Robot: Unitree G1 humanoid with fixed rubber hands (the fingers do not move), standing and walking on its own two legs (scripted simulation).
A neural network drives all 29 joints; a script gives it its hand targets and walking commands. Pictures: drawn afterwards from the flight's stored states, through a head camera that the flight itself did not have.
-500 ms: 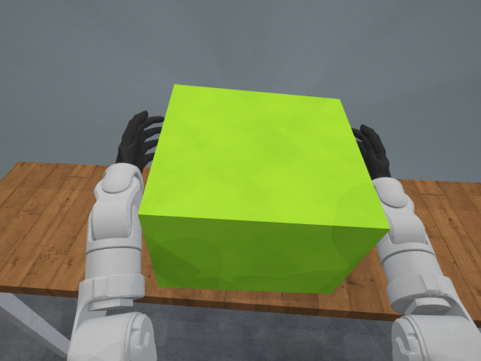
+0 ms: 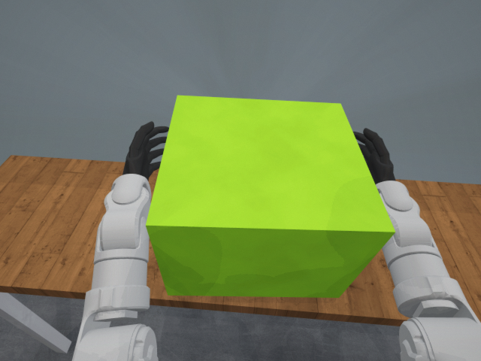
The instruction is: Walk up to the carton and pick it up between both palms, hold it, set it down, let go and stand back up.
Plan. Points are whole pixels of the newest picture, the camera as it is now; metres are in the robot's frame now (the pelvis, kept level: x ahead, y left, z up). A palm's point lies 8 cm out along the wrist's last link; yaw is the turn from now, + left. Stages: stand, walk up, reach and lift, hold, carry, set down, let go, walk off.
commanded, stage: set down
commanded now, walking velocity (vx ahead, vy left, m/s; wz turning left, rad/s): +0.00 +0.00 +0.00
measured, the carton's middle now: (257, 195) +0.37 -0.01 +0.10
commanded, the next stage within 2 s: none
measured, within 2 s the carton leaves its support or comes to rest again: rests again in 1.92 s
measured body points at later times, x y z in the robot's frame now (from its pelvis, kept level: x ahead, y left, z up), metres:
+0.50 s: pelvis -0.01 -0.01 +0.00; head +0.01 +0.00 +0.45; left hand +0.41 +0.17 +0.12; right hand +0.40 -0.22 +0.11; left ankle -0.03 +0.12 -0.75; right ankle +0.00 -0.11 -0.75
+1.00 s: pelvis +0.01 +0.00 +0.00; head +0.04 +0.00 +0.45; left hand +0.43 +0.16 +0.09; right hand +0.42 -0.23 +0.08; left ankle -0.03 +0.12 -0.75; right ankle +0.00 -0.11 -0.75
